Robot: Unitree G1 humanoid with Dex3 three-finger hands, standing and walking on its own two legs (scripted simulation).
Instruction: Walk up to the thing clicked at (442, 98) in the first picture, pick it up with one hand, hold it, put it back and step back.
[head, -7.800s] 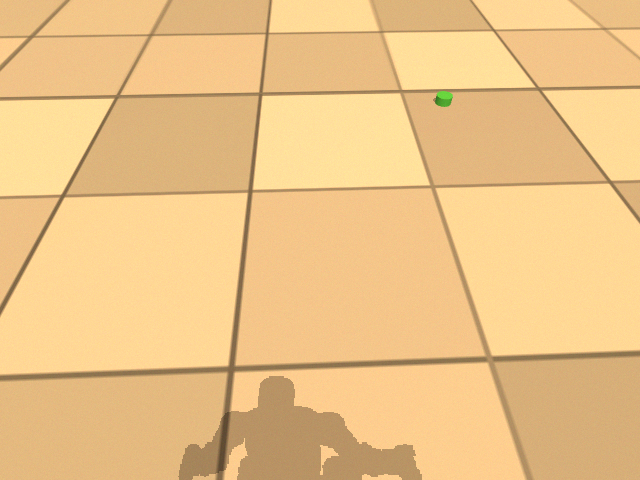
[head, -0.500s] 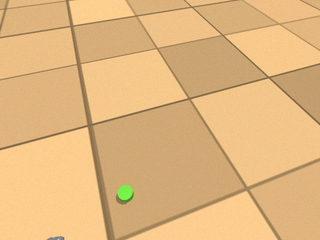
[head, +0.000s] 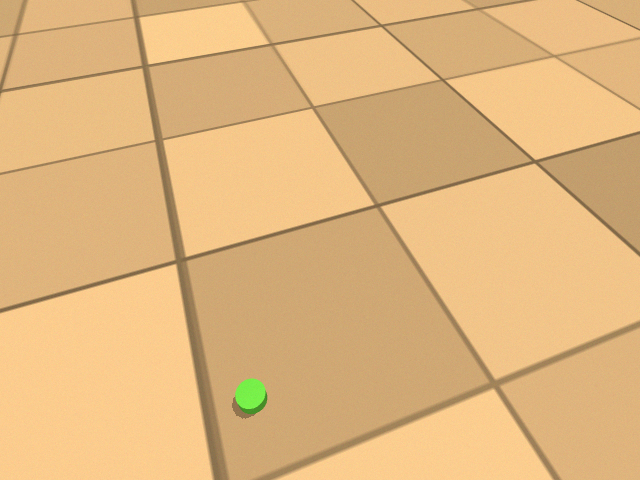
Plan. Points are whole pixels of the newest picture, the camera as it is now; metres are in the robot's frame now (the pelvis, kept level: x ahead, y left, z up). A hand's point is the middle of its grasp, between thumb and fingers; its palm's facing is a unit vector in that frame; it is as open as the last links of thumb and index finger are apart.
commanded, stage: stand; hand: left
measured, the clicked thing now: (251, 396) +0.48 +0.25 -0.76
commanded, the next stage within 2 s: none
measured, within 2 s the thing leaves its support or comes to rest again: neither
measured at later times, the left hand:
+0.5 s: hand out of the picture +0.08 +0.24 -0.16, palm faces -0.02 -0.94 -0.34, open 7.4 cm
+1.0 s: hand out of the picture +0.08 +0.24 -0.15, palm faces -0.03 -0.94 -0.34, open 7.4 cm
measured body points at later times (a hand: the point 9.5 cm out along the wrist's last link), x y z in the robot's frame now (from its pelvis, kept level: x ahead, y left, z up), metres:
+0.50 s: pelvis +0.00 -0.01 +0.00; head +0.01 -0.02 +0.45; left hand +0.08 +0.29 -0.13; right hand +0.07 -0.31 -0.14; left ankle +0.00 +0.14 -0.75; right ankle +0.00 -0.12 -0.75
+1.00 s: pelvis +0.00 -0.01 +0.00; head +0.01 -0.01 +0.45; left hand +0.08 +0.29 -0.13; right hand +0.07 -0.31 -0.14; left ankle +0.00 +0.14 -0.75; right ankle +0.00 -0.12 -0.75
